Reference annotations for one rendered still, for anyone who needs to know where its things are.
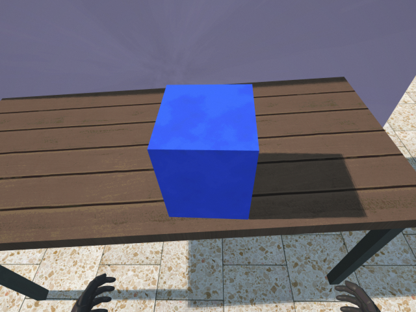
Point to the right robot hand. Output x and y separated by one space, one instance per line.
361 299

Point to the table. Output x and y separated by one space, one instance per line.
75 171

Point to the carton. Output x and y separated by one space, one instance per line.
204 150

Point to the left robot hand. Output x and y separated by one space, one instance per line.
87 300

